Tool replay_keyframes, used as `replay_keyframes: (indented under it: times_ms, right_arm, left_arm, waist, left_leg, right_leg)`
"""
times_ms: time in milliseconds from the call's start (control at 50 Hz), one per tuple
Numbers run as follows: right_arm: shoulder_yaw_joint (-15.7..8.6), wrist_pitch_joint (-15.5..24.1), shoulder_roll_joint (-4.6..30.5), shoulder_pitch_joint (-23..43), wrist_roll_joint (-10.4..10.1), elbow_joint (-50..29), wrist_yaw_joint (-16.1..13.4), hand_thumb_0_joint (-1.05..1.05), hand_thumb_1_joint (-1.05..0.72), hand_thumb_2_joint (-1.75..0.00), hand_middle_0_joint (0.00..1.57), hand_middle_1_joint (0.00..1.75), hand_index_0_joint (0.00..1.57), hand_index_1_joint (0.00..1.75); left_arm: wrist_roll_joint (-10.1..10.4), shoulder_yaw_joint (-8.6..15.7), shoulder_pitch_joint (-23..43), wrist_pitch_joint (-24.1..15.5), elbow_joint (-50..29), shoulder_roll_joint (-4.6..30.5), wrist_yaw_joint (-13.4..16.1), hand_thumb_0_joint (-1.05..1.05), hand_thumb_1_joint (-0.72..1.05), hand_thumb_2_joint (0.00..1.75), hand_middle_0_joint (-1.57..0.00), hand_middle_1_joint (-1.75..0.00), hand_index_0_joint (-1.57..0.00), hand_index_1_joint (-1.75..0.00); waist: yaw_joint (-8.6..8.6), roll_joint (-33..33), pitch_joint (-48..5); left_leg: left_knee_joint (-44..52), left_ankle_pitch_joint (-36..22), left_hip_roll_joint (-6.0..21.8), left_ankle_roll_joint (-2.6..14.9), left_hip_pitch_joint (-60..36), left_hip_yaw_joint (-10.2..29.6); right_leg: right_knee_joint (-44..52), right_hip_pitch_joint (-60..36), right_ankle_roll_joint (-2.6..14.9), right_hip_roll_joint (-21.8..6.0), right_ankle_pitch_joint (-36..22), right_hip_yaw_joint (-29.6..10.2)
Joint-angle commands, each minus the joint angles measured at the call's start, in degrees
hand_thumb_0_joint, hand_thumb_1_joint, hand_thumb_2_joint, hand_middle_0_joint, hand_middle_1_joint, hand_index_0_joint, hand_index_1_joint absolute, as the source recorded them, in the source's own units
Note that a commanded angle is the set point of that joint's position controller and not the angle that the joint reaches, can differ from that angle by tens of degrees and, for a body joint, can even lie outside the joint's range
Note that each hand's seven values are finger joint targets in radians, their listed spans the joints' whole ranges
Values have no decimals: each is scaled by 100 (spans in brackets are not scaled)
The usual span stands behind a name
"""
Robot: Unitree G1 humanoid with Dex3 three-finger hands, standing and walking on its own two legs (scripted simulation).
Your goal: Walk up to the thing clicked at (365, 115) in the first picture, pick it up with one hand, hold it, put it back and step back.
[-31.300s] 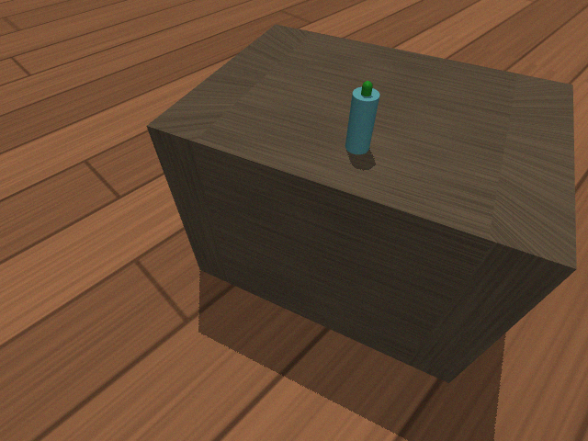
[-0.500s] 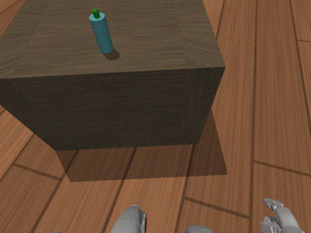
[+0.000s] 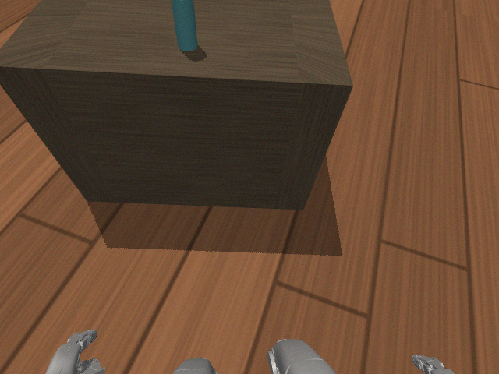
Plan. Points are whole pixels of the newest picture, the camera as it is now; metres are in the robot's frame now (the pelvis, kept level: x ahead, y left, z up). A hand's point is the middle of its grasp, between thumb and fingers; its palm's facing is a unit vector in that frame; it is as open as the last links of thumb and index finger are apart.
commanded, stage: step back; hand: left
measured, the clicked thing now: (184, 17) +0.98 +0.19 +0.02
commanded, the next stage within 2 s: stand in 1.42 s
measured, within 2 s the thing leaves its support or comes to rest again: neither
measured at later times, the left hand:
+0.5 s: hand out of the picture -0.09 +0.25 -0.14, palm faces +0.06 -0.89 -0.45, open 7.4 cm
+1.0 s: hand out of the picture -0.18 +0.23 -0.14, palm faces +0.09 -0.91 -0.40, open 7.4 cm
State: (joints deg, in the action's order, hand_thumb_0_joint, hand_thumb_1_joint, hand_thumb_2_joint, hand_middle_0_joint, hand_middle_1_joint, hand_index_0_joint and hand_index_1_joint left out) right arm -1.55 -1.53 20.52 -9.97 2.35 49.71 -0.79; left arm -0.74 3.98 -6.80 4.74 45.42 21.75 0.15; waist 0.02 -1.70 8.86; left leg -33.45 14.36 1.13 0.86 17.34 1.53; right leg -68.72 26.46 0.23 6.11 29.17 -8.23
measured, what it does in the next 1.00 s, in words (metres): walks backwards: right foot, then left foot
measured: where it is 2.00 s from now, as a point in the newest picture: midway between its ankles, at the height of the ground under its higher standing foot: outside the picture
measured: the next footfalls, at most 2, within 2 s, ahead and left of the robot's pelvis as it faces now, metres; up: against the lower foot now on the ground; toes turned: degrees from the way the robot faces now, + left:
right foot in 0.16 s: -0.12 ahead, -0.14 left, +0.00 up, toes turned +2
left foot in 0.50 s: -0.16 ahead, +0.09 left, +0.00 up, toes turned +2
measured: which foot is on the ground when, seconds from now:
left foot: down 0.00-0.20, up 0.22-0.48, down 0.50-0.80, up 0.82-1.00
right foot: up 0.00-0.14, down 0.16-1.00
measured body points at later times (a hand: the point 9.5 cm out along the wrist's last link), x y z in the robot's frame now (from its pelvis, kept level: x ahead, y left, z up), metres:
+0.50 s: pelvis -0.17 -0.04 -0.01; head -0.13 -0.05 +0.43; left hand -0.09 +0.30 -0.11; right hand -0.08 -0.34 -0.15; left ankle -0.21 +0.09 -0.73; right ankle -0.12 -0.15 -0.73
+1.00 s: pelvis -0.18 -0.04 +0.00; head -0.17 -0.06 +0.45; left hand -0.18 +0.28 -0.11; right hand -0.08 -0.35 -0.13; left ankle -0.15 +0.11 -0.70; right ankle -0.16 -0.16 -0.73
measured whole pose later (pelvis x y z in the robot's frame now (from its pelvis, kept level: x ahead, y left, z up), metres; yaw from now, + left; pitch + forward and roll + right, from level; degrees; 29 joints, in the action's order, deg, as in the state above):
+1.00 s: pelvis -0.18 -0.04 +0.00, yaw +3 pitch -3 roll -1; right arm -3.9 -1.0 24.0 -11.7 2.0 55.6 1.8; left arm -2.4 3.3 -16.3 -3.0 56.4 19.7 -0.5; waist 2.9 3.4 4.2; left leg -48.8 23.2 0.8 -0.4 23.3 4.4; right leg -29.4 11.5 1.0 -0.3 15.2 2.2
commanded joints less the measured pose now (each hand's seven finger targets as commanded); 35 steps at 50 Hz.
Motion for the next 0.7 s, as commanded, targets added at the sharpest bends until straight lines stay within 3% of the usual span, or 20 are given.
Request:
replay_keyframes:
  times_ms: [0,60,120,140,160,180,200,220,260,280,380,440,460,480,500,520,540,560,600,680]
  right_arm:
    - [-458,113,1415,109,-7,-558,-111,0,-90,-90,20,30,20,30]
    - [-499,23,1601,147,-29,-629,-91,0,-90,-90,20,30,20,30]
    - [-514,-128,1706,399,-99,-673,-46,0,-90,-90,20,30,20,30]
    - [-450,-139,1497,522,-144,-711,-31,0,-90,-90,20,30,20,30]
    - [-361,-117,1213,532,-178,-854,-38,0,-90,-90,20,30,20,30]
    - [-379,-106,1137,655,-172,-941,-128,0,-90,-90,20,30,20,30]
    - [-523,-122,1375,581,-185,-843,-185,0,-90,-90,20,30,20,30]
    - [-547,-114,1485,433,-200,-682,-143,0,-90,-90,20,30,20,30]
    - [-437,-106,1337,168,-231,-431,-90,0,-90,-90,20,30,20,30]
    - [-373,-71,1165,146,-198,-425,-103,0,-90,-90,20,30,20,30]
    - [-351,75,1139,335,-88,-415,-59,0,-90,-90,20,30,20,30]
    - [-414,165,1153,-16,-46,-176,2,0,-90,-90,20,30,20,30]
    - [-440,192,1111,-348,-31,20,20,0,-90,-90,20,30,20,30]
    - [-506,219,1181,-456,-8,161,25,0,-90,-90,20,30,20,30]
    - [-584,249,1403,-574,68,232,18,0,-90,-90,20,30,20,30]
    - [-596,264,1851,-259,87,75,28,0,-90,-90,20,30,20,30]
    - [-627,264,2171,31,15,27,67,0,-90,-90,20,30,20,30]
    - [-590,282,1979,513,9,-75,64,0,-90,-90,20,30,20,30]
    - [-405,337,1387,661,75,-64,86,0,-90,-90,20,30,20,30]
    - [-530,283,1558,247,61,74,158,0,-90,-90,20,30,20,30]
  left_arm:
    - [-29,331,-113,-207,-371,966,55,0,90,90,-20,-30,-20,-30]
    - [-21,266,-422,-272,-233,962,63,0,90,90,-20,-30,-20,-30]
    - [-68,293,-1001,-343,215,995,72,0,90,90,-20,-30,-20,-30]
    - [-129,339,-1051,-361,275,1187,84,0,90,90,-20,-30,-20,-30]
    - [-203,476,-1044,-379,200,1680,72,0,90,90,-20,-30,-20,-30]
    - [-199,600,-564,-330,-8,2199,64,0,90,90,-20,-30,-20,-30]
    - [-165,613,-73,-370,-215,2370,103,0,90,90,-20,-30,-20,-30]
    - [-172,528,175,-391,-251,2067,123,0,90,90,-20,-30,-20,-30]
    - [-168,371,465,-429,-230,1453,143,0,90,90,-20,-30,-20,-30]
    - [-185,388,248,-450,-164,1365,158,0,90,90,-20,-30,-20,-30]
    - [-240,447,-575,-524,8,1432,165,0,90,90,-20,-30,-20,-30]
    - [-183,439,-368,-496,-3,1593,92,0,90,90,-20,-30,-20,-30]
    - [-155,401,-205,-461,-2,1587,68,0,90,90,-20,-30,-20,-30]
    - [-164,297,-357,-436,1,1342,55,0,90,90,-20,-30,-20,-30]
    - [-140,225,-452,-436,13,1044,44,0,90,90,-20,-30,-20,-30]
    - [-32,136,-314,-457,-13,817,43,0,90,90,-20,-30,-20,-30]
    - [-125,323,199,-492,78,1432,69,0,90,90,-20,-30,-20,-30]
    - [-90,362,75,-520,172,1572,9,0,90,90,-20,-30,-20,-30]
    - [-32,286,-297,-567,366,1211,-98,0,90,90,-20,-30,-20,-30]
    - [-62,286,-420,-652,541,1103,-124,0,90,90,-20,-30,-20,-30]
  waist:
    - [-46,1106,-854]
    - [-28,1585,-1325]
    - [167,1450,-1798]
    - [214,1058,-1663]
    - [218,-306,-1429]
    - [360,-1177,-1074]
    - [338,-1422,-767]
    - [131,-1100,-590]
    - [-156,-345,-580]
    - [-81,-506,-810]
    - [470,-867,-1129]
    - [290,-1121,-1136]
    - [85,-1022,-1104]
    - [72,-542,-1069]
    - [39,378,-1124]
    - [-8,1402,-791]
    - [-219,1145,-290]
    - [68,903,-23]
    - [226,932,-73]
    - [0,1202,-346]
  left_leg:
    - [650,-2602,1109,1222,-978,911]
    - [400,-2586,1301,1217,-1389,988]
    - [-105,-2054,1002,868,-910,680]
    - [-396,-1313,757,567,-164,611]
    - [-1146,123,-9,206,1110,403]
    - [-2285,1906,-644,-106,1312,386]
    - [-3179,2110,-297,-170,970,829]
    - [-3415,1862,-278,-105,596,1036]
    - [-3523,1308,-729,-85,850,810]
    - [-3444,1222,-781,-88,1124,701]
    - [-1589,1601,-294,-251,1446,359]
    - [195,1654,-102,-93,40,4]
    - [1096,961,-203,-7,-671,-144]
    - [1496,617,-281,83,-1253,70]
    - [1660,1390,408,312,-1810,1342]
    - [2269,3019,1556,811,-1300,3057]
    - [2505,3944,2062,1387,303,3507]
    - [2427,3716,1968,1346,990,2981]
    - [1970,2250,1004,836,301,1457]
    - [1757,2426,881,733,111,1176]
  right_leg:
    - [995,30,-222,-234,125,216]
    - [2654,-472,-168,-556,4,494]
    - [4679,-1692,-3,-433,-1442,998]
    - [4597,-1936,107,-698,-1773,463]
    - [4687,-2062,443,-1574,-1722,-1053]
    - [5032,-946,1407,-2763,-1727,-2019]
    - [5256,112,1798,-3264,-1600,-2638]
    - [5222,497,1641,-3066,-1738,-2103]
    - [4356,-468,1065,-1893,-3226,-277]
    - [4134,-1015,904,-1687,-3526,-52]
    - [4185,-2640,1120,-1943,-1914,-568]
    - [4326,-1776,1074,-2139,-806,-710]
    - [4165,-1303,894,-1998,-635,-475]
    - [3708,-840,641,-1713,-565,-156]
    - [2883,147,370,-1336,-155,210]
    - [2208,992,59,-578,247,1004]
    - [1763,274,23,-943,428,458]
    - [1583,-388,53,-986,259,400]
    - [2270,-410,80,-853,-457,648]
    - [3317,-1076,13,-581,-549,1103]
